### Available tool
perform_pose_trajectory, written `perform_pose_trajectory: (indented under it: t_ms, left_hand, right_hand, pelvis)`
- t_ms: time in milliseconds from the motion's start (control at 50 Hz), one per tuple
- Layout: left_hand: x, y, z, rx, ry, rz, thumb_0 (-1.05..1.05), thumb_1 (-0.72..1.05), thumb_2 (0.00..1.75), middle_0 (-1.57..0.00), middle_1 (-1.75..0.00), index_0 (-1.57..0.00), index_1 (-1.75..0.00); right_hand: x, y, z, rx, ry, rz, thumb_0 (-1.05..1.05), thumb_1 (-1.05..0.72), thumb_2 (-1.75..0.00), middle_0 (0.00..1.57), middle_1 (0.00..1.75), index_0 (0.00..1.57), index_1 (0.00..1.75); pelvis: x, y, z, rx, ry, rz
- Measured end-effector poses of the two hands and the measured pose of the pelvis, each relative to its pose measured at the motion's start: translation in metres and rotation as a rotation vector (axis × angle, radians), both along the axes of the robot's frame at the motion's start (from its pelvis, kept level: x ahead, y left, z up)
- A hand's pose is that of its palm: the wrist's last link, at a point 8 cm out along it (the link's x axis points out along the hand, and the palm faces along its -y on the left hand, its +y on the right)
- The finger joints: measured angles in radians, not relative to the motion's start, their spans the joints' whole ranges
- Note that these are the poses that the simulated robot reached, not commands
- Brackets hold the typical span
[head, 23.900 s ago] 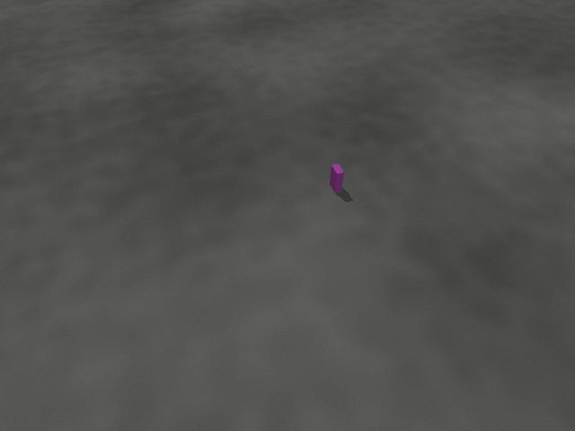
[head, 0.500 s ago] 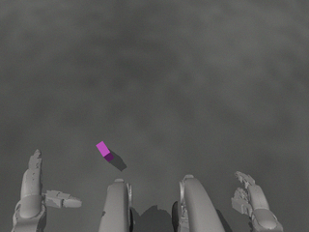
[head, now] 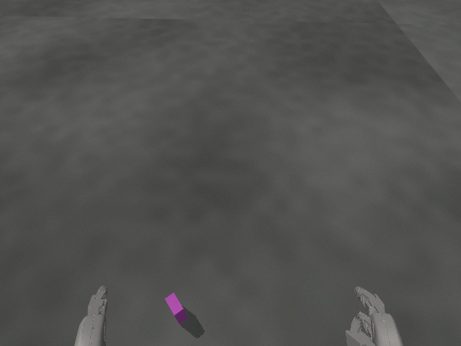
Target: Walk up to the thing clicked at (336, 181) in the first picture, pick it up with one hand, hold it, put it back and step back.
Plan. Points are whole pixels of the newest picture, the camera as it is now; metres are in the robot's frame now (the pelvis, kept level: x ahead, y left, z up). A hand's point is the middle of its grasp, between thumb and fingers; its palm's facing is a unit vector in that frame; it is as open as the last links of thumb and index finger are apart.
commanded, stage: home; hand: left
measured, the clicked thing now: (176, 308) +0.39 +0.21 -0.65
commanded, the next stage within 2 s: stand in 1.62 s
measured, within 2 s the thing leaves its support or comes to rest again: neither
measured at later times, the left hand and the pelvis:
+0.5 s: hand out of the picture +0.16 +0.17 -0.05, palm faces +0.11 -0.95 -0.29, open 17.4 cm; pelvis -0.01 -0.01 +0.01, yaw +0 degrees
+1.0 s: hand out of the picture +0.15 +0.16 -0.05, palm faces +0.11 -0.95 -0.29, open 17.4 cm; pelvis -0.01 -0.02 +0.01, yaw +0 degrees
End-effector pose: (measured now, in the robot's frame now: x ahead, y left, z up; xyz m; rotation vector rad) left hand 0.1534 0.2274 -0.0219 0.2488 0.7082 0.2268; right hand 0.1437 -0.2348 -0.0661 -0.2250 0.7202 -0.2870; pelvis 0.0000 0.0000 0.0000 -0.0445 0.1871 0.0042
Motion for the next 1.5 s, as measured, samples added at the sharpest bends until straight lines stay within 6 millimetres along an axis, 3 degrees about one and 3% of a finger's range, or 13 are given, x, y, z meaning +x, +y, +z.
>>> perform_pose_trajectory:
  t_ms: [200, 540, 800, 1500]
  left_hand:
    - [-0.015, 0.001, -0.001, -0.013, 0.036, 0.019, -0.01, -0.51, 0.07, -0.06, -0.06, -0.05, -0.06]
    - [-0.012, -0.011, 0.001, -0.016, 0.036, 0.004, -0.01, -0.53, 0.06, -0.06, -0.06, -0.05, -0.06]
    - [-0.016, -0.017, 0.001, -0.016, 0.041, 0.003, -0.01, -0.54, 0.06, -0.06, -0.06, -0.05, -0.06]
    - [-0.017, -0.014, 0.001, -0.025, 0.034, 0.004, -0.01, -0.51, 0.07, -0.06, -0.06, -0.05, -0.06]
  right_hand:
    - [0.014, 0.003, 0.012, -0.007, -0.048, 0.06, 0.01, -0.9, -0.9, 0.2, 0.3, 0.21, 0.3]
    - [-0.005, -0.013, 0.006, -0.008, -0.003, 0.036, 0.01, -0.9, -0.9, 0.2, 0.3, 0.21, 0.3]
    - [-0.005, -0.021, 0.006, -0.008, -0.016, 0.033, 0.01, -0.9, -0.9, 0.2, 0.3, 0.21, 0.3]
    - [-0.006, -0.016, 0.008, -0.012, -0.025, 0.039, 0.01, -0.9, -0.9, 0.2, 0.3, 0.21, 0.3]
  pelvis:
    - [-0.003, -0.003, 0.006, 0.004, -0.034, 0.009]
    - [-0.005, -0.011, 0.009, 0.013, -0.046, 0.006]
    - [-0.008, -0.018, 0.01, 0.019, -0.054, 0.005]
    - [-0.01, -0.014, 0.01, 0.018, -0.061, 0.003]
